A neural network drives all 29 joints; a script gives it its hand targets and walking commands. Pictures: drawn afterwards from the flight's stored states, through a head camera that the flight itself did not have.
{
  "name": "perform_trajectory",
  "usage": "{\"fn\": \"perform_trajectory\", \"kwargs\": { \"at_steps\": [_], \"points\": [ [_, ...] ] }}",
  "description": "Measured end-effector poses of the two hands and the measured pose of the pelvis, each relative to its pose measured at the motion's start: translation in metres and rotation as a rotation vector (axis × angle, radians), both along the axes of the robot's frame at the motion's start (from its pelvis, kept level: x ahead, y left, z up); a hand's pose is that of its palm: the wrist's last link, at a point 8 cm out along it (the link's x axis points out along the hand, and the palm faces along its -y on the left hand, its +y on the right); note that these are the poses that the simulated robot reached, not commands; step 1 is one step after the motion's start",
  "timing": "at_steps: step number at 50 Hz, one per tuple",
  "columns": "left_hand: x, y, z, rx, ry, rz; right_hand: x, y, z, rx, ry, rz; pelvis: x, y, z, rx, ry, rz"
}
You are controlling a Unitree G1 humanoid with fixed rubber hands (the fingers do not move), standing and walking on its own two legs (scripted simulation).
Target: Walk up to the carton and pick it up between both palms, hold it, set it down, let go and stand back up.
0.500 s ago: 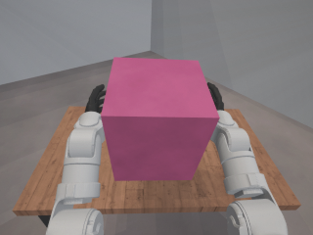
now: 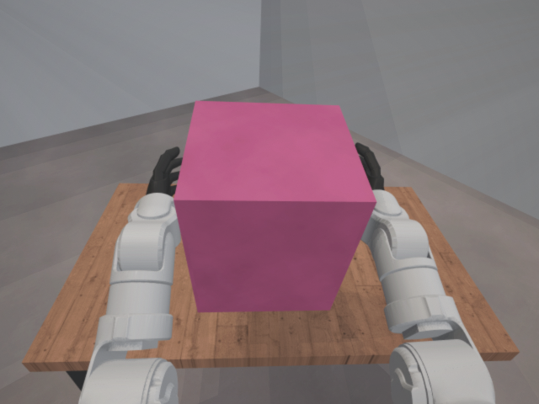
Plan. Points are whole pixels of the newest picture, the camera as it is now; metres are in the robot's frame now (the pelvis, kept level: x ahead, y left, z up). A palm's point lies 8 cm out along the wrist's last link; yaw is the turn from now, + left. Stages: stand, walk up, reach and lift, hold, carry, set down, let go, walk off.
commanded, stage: hold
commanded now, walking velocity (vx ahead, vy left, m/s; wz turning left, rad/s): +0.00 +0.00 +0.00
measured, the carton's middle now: (266, 211) +0.37 +0.01 +0.16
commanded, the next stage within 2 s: set down in 1.06 s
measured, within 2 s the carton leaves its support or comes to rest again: neither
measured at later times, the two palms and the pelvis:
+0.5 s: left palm (161, 199) +0.36 +0.16 +0.19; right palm (368, 194) +0.37 -0.14 +0.19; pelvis +0.00 +0.00 +0.00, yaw +0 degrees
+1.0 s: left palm (162, 200) +0.36 +0.16 +0.19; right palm (368, 196) +0.37 -0.14 +0.19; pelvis +0.00 +0.00 +0.00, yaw +0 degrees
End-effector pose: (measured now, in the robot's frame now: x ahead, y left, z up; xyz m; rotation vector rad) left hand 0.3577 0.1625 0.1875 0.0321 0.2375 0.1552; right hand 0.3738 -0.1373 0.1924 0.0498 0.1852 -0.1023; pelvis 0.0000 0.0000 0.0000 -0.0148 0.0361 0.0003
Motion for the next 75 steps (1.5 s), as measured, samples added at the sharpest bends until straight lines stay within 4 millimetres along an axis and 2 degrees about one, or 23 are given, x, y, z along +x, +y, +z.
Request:
{"fn": "perform_trajectory", "kwargs": {
  "at_steps": [12,31,42,53,62,66,71,75],
  "points": [
    [-0.001,0.001,0.004,-0.007,-0.019,0.000,-0.001,0.002,0.006,-0.006,-0.018,0.001,0.000,0.000,0.000,0.000,0.000,0.000],
    [0.000,0.000,-0.001,-0.003,0.002,-0.003,-0.001,0.000,0.000,-0.003,0.003,-0.002,0.000,0.000,0.000,0.000,0.000,0.000],
    [-0.001,0.000,0.006,-0.001,-0.021,-0.002,-0.001,0.000,0.005,0.002,-0.019,-0.001,0.000,0.000,0.000,0.000,0.000,0.000],
    [0.001,-0.001,-0.002,0.001,0.012,-0.005,0.000,-0.001,-0.004,0.003,0.013,-0.004,0.000,0.000,0.000,0.000,0.001,0.000],
    [0.000,-0.001,0.012,0.026,-0.057,-0.003,0.000,-0.001,0.004,0.008,-0.056,-0.001,0.002,0.000,0.001,0.001,-0.016,0.000],
    [0.003,0.001,-0.001,0.045,-0.035,-0.015,0.004,0.000,-0.003,0.000,-0.044,0.005,0.002,-0.001,0.001,0.002,-0.025,0.001],
    [0.010,0.000,-0.027,0.028,0.016,-0.022,0.009,-0.001,-0.025,-0.035,0.001,0.005,0.003,-0.003,0.002,0.005,-0.025,0.001],
    [0.015,-0.003,-0.032,0.025,0.003,-0.014,0.013,-0.003,-0.037,-0.032,-0.014,0.002,0.005,-0.003,0.002,0.005,-0.022,0.001]
  ]
}}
